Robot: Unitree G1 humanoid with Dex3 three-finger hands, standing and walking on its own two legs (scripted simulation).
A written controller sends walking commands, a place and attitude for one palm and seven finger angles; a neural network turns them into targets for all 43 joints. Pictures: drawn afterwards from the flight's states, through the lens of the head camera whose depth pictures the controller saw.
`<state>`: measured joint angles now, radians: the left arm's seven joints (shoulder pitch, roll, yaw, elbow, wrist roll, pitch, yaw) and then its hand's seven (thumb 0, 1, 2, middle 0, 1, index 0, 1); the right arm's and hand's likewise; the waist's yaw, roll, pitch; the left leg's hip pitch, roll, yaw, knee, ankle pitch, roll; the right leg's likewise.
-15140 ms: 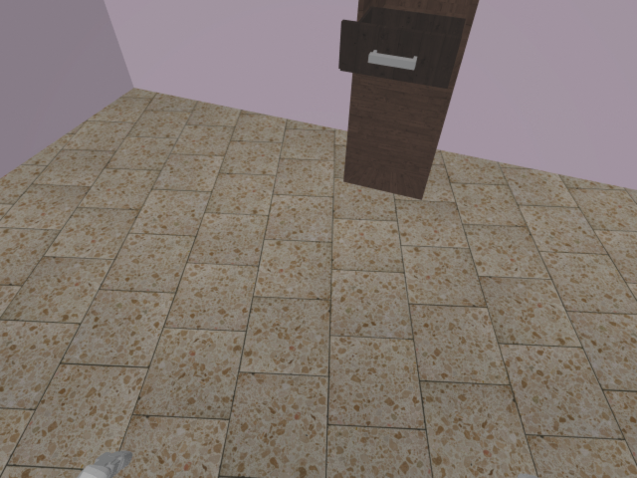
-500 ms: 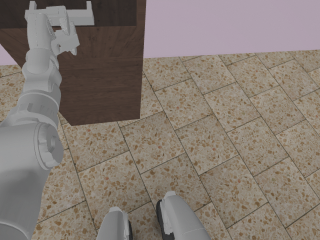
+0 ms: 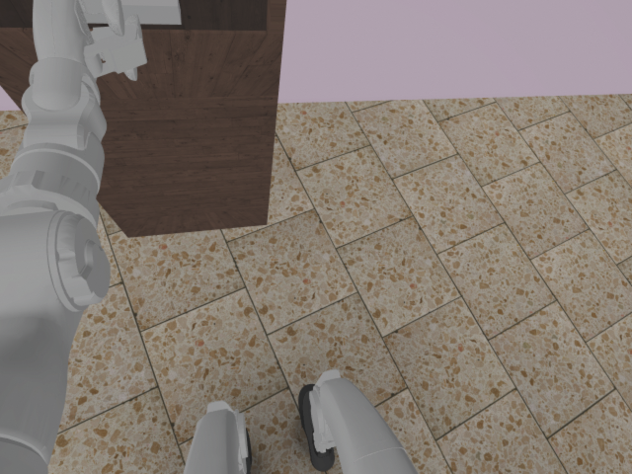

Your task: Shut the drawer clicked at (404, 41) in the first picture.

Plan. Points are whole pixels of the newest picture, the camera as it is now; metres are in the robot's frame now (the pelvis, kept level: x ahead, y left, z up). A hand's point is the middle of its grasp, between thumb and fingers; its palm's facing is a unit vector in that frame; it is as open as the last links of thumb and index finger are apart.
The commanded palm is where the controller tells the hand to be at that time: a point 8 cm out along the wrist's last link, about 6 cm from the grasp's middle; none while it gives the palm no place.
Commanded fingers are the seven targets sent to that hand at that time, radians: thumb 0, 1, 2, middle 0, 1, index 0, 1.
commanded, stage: pull the fist back off the drawer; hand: left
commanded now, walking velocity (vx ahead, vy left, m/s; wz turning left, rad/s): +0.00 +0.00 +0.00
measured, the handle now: out of the picture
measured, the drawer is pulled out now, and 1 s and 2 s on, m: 0.00 0.00 0.00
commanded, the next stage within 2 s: draw the hand back to the body in 0.68 s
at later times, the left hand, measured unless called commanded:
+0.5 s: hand (138, 44) +0.59 +0.10 +0.09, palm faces -0.04 -1.00 -0.04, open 3.4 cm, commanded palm +0.57 +0.13 +0.10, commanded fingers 0.00 0.90 0.90 -1.40 -1.60 -1.40 -1.60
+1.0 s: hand (99, 67) +0.54 +0.13 +0.12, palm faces -0.02 -1.00 -0.05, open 3.3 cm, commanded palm +0.49 +0.17 +0.13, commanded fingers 0.00 0.90 0.90 -1.40 -1.60 -1.40 -1.60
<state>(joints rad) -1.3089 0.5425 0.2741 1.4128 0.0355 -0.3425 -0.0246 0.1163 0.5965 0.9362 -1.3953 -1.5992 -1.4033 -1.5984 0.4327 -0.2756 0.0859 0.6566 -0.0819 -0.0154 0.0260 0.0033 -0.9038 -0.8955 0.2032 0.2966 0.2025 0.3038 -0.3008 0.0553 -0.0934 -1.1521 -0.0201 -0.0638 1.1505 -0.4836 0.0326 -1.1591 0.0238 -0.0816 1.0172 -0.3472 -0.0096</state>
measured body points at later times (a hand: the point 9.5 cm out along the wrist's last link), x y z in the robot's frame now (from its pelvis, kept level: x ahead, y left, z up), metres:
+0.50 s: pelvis +0.00 +0.00 +0.00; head +0.17 +0.02 +0.42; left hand +0.59 +0.15 +0.10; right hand -0.06 -0.24 -0.10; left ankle +0.02 +0.09 -0.65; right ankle +0.06 -0.12 -0.65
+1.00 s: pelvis +0.06 +0.00 +0.04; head +0.17 -0.01 +0.48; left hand +0.53 +0.18 +0.12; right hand +0.06 -0.26 -0.08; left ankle +0.02 +0.09 -0.65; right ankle +0.06 -0.12 -0.65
